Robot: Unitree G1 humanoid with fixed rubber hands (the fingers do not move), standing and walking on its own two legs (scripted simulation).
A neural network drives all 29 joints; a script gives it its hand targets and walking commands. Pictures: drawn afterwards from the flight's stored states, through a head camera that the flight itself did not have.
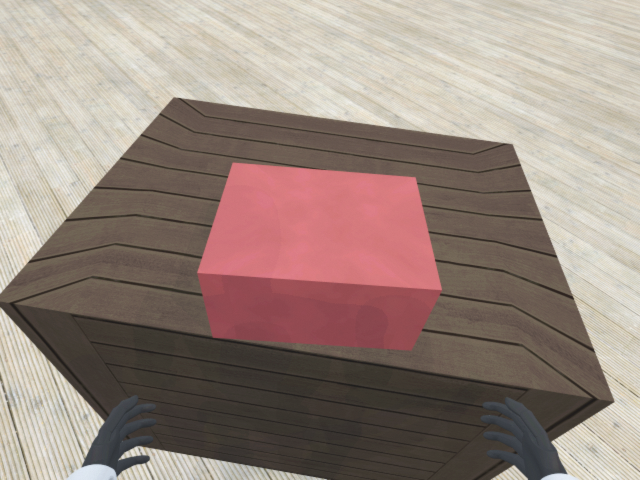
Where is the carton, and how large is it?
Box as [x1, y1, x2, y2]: [197, 163, 441, 350]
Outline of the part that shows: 232,163 197,272 212,336 225,338 411,350 441,290 415,177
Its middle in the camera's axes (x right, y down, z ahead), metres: +0.00 +0.03 +0.62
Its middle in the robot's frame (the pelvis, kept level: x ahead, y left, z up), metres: +0.45 +0.02 +0.01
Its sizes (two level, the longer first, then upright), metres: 0.306 0.234 0.157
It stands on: a pedestal, 0.72 m high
